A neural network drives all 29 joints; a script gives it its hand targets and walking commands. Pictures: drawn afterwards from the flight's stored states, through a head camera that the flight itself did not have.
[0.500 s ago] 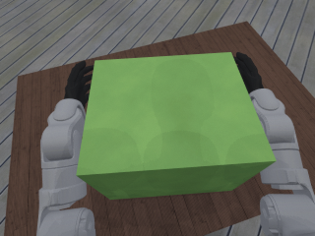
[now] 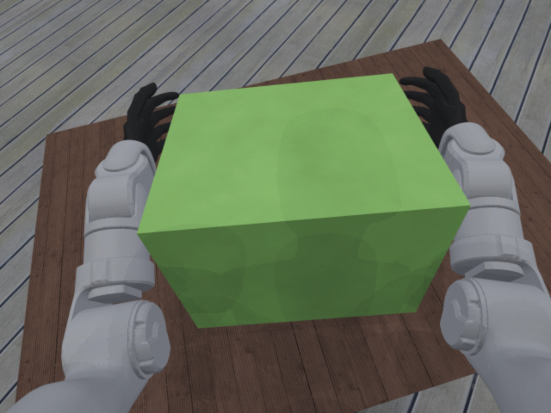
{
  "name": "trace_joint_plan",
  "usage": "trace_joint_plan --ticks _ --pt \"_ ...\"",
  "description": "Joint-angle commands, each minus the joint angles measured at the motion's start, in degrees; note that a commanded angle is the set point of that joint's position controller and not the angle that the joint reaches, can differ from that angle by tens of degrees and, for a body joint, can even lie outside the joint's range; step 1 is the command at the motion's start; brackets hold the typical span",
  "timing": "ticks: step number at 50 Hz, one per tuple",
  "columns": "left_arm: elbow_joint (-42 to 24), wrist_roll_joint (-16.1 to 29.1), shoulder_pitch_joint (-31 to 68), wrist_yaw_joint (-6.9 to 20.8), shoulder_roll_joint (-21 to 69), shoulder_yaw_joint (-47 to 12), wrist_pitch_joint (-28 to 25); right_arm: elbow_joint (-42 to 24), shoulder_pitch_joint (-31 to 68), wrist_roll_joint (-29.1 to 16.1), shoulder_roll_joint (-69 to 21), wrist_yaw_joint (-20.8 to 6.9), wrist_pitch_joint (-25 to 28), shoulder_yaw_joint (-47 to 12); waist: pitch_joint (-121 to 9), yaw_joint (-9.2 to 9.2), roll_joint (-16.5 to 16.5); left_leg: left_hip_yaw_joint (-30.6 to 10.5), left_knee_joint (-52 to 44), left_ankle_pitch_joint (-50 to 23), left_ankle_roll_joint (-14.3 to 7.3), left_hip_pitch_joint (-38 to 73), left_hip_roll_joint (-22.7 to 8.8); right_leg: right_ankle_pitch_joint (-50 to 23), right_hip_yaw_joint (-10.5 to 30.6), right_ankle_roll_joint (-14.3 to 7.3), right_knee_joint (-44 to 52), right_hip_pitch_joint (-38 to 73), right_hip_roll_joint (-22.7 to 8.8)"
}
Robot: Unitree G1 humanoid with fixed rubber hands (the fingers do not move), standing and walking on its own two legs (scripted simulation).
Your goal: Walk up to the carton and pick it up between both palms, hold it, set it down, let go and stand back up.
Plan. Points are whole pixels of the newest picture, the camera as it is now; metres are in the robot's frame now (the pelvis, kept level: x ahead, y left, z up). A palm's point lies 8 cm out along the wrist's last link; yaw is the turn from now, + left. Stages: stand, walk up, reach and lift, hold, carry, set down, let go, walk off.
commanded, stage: set down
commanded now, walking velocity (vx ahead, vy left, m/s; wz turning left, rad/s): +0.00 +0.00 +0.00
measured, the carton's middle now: (295, 200) +0.37 -0.04 +0.07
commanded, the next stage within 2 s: none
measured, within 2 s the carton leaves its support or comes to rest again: rests again in 1.68 s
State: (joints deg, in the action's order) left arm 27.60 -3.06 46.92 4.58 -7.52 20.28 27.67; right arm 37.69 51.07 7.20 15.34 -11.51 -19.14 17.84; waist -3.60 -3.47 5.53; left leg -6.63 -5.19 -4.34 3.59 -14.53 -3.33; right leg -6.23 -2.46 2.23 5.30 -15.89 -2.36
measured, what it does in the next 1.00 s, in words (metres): stands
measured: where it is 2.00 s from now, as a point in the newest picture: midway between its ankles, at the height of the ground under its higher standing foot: outside the picture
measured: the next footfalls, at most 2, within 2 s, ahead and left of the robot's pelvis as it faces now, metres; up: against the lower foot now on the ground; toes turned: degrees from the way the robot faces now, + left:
none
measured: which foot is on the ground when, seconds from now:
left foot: down 0.00-1.00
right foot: down 0.00-1.00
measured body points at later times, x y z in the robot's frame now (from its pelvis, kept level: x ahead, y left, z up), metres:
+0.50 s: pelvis +0.02 +0.01 +0.00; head +0.11 -0.02 +0.44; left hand +0.48 +0.15 +0.12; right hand +0.45 -0.24 +0.10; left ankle +0.00 +0.16 -0.75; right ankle +0.01 -0.14 -0.75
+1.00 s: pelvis +0.01 +0.01 +0.00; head +0.10 -0.03 +0.44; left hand +0.47 +0.15 +0.10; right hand +0.45 -0.24 +0.08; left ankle +0.00 +0.16 -0.75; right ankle +0.01 -0.14 -0.75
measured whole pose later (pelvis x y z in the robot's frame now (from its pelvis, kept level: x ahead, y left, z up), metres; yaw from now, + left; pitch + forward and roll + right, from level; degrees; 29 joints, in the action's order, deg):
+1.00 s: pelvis +0.01 +0.01 +0.00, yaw +0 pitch +17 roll +0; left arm 34.7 -3.6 43.7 4.2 -7.0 16.3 14.8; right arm 40.9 46.0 7.2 15.3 -11.0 -10.6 14.9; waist -7.1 -2.2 4.8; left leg -5.3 -5.1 -4.1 3.3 -16.8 -2.7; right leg -6.2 -1.8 2.6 5.3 -18.3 -3.0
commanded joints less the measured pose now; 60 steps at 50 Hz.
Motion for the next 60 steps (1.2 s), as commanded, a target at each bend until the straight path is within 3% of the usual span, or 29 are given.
trace_joint_plan --ticks 1,3,7,14,20,38,60 --pt "-14.1 3.1 35.9 0.4 28.5 -17.5 -7.4 -14.0 34.6 -1.7 -32.8 1.3 6.2 -16.3 -51.9 -0.82 -10.0 7.3 -0.2 -18.8 -4.2 -0.1 7.1 -27.1 -2.1 2.8 -4.8 38.1 4.4" --pt "-13.4 3.1 34.3 0.7 29.1 -18.9 -8.2 -11.9 31.2 -1.9 -34.3 1.8 6.6 -17.1 -50.7 -1.44 -9.6 7.1 -0.1 -20.5 -3.9 0.1 7.4 -31.2 -2.0 3.0 -5.4 37.9 4.5" --pt "-10.2 2.1 29.3 1.4 29.0 -18.5 -7.7 -8.3 24.9 -2.5 -33.1 2.6 6.2 -16.3 -41.6 -2.02 -7.7 6.8 1.0 -21.0 -2.6 2.5 7.4 -29.6 -2.1 2.6 -3.7 33.1 5.2" --pt "-12.9 0.4 23.9 0.2 29.9 -18.0 -7.4 -12.7 24.4 -4.4 -29.6 1.7 7.4 -16.2 -37.3 -0.12 -5.3 6.7 4.6 -27.4 -0.6 5.9 6.8 -25.3 -2.0 1.5 -2.1 28.6 6.0" --pt "-12.7 -0.8 21.7 -0.9 29.2 -17.7 -7.2 -11.4 23.2 -4.4 -26.9 0.8 8.0 -15.2 -35.9 0.67 -4.6 7.1 6.3 -27.4 0.3 8.1 6.3 -18.2 -1.9 1.0 0.1 24.8 6.2" --pt "-6.2 -0.5 24.1 0.0 28.5 -16.7 -12.9 -8.4 23.8 -0.8 -28.6 0.6 10.5 -13.6 -38.9 0.55 -6.8 7.7 2.5 -18.1 -1.7 1.9 6.4 -14.0 -1.7 1.8 0.7 26.3 4.9" --pt "5.6 0.9 27.9 -1.5 22.1 -14.2 -19.2 0.0 27.5 -1.0 -24.7 0.7 13.0 -11.4 -37.7 2.98 -7.6 8.0 3.6 -13.4 -1.9 -1.2 6.0 -6.1 -1.1 1.6 0.5 22.3 4.9"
